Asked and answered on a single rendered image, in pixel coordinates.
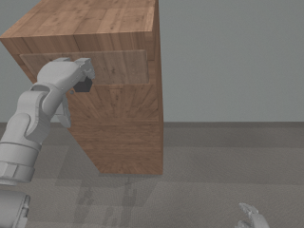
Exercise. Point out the cabinet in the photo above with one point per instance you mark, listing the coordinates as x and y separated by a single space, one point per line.
120 127

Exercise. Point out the left robot upper arm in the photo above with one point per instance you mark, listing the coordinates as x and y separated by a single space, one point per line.
14 209

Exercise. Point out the handle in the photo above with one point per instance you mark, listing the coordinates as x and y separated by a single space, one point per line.
84 85

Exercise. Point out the robot left forearm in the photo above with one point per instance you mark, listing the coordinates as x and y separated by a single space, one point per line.
26 131

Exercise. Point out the drawer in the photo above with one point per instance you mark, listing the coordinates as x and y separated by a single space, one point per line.
111 67

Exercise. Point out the left robot hand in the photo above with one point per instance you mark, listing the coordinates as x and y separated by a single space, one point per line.
64 75

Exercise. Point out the right robot hand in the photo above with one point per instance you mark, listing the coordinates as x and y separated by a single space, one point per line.
256 219

